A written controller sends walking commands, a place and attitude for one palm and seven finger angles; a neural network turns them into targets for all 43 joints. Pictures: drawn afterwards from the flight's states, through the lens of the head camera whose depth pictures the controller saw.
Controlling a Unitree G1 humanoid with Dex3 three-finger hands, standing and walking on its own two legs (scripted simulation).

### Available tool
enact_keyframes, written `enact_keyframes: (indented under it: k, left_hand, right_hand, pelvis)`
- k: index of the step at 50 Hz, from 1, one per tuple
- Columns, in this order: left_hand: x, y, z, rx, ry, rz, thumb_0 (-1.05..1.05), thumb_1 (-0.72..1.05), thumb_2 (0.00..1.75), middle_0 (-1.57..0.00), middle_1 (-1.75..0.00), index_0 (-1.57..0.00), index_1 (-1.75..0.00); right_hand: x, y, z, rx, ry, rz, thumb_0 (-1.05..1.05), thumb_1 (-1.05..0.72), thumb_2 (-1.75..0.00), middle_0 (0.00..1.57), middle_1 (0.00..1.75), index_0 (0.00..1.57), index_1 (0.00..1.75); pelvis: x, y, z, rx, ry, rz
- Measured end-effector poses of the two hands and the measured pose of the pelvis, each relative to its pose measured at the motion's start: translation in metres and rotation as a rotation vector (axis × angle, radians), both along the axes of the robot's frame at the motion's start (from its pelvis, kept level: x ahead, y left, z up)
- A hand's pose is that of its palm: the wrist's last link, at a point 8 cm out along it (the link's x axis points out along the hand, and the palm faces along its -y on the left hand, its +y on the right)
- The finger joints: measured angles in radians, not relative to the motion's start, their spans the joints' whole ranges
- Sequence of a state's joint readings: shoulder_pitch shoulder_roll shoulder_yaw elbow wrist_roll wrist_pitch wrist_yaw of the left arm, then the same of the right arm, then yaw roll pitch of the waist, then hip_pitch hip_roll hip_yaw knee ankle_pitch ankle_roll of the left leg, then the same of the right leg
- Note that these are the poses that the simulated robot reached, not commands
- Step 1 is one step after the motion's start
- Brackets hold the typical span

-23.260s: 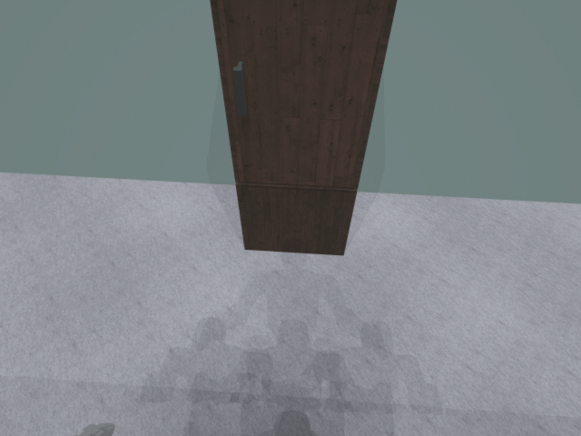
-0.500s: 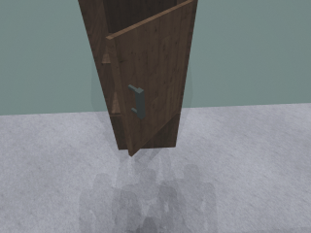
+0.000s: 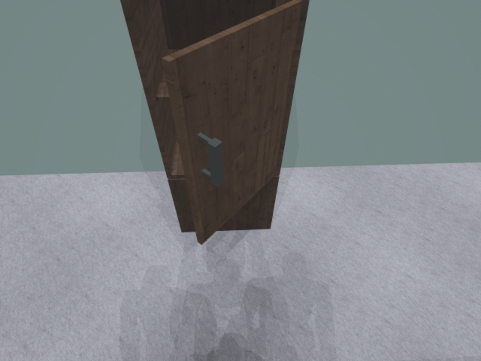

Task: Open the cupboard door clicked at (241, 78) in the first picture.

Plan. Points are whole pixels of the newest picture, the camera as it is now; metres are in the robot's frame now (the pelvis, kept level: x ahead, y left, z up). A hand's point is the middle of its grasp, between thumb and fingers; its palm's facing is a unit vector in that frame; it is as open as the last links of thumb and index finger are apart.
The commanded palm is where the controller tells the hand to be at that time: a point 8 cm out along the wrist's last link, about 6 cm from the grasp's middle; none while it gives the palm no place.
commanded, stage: walk to a spot facing it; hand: left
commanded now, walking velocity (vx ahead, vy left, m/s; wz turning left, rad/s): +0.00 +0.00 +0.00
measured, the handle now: (210, 160) +0.51 +0.10 +0.02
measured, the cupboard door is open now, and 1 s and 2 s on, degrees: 46 46 46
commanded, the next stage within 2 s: none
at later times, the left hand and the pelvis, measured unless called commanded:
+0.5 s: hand out of the picture +0.02 +0.20 -0.17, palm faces -0.11 -0.96 -0.24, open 7.4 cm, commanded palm none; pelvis -0.02 +0.01 -0.01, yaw -12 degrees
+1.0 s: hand out of the picture +0.10 +0.16 -0.17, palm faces -0.34 -0.91 -0.23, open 7.4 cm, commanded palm none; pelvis -0.01 -0.01 +0.00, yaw -26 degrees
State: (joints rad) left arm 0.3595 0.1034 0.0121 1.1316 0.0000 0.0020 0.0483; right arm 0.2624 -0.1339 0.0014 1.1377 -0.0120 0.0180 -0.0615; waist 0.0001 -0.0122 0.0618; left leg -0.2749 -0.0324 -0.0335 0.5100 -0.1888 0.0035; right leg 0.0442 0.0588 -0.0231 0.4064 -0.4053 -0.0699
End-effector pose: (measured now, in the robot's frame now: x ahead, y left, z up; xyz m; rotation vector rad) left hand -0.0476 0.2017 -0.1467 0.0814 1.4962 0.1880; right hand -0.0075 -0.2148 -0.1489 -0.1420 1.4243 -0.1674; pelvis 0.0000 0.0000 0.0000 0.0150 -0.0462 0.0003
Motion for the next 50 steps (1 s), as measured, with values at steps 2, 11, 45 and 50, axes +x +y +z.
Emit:
enact_keyframes:
  k: [2, 11, 45, 50]
  left_hand:
    - [0.002, 0.001, 0.0, -0.001, -0.004, -0.002, 0.0, 0.9, 0.9, -0.2, -0.3, -0.2, -0.3]
    - [0.007, 0.009, 0.001, 0.006, 0.005, -0.021, 0.0, 0.9, 0.9, -0.2, -0.3, -0.2, -0.3]
    - [0.146, 0.001, 0.023, 0.077, -0.184, -0.428, 0.0, 0.9, 0.89, -0.2, -0.3, -0.2, -0.3]
    - [0.159, 0.005, 0.012, 0.045, -0.157, -0.46, 0.0, 0.9, 0.89, -0.21, -0.3, -0.2, -0.3]
  right_hand:
    - [0.0, 0.001, 0.0, 0.001, 0.001, 0.0, 0.0, -0.92, -0.9, 0.2, 0.3, 0.2, 0.3]
    - [-0.007, 0.003, -0.002, -0.001, 0.013, -0.031, 0.0, -0.92, -0.9, 0.2, 0.3, 0.2, 0.3]
    - [-0.003, -0.071, 0.018, -0.094, -0.236, -0.334, 0.0, -0.91, -0.9, 0.2, 0.3, 0.2, 0.3]
    - [0.02, -0.065, 0.028, -0.125, -0.295, -0.351, 0.0, -0.91, -0.9, 0.2, 0.3, 0.2, 0.3]
  pelvis:
    - [0.0, 0.001, 0.0, 0.001, 0.0, 0.0]
    - [-0.001, 0.004, -0.001, -0.005, 0.009, -0.031]
    - [-0.018, -0.017, 0.004, 0.02, 0.06, -0.395]
    - [-0.007, -0.007, 0.002, 0.012, 0.072, -0.45]
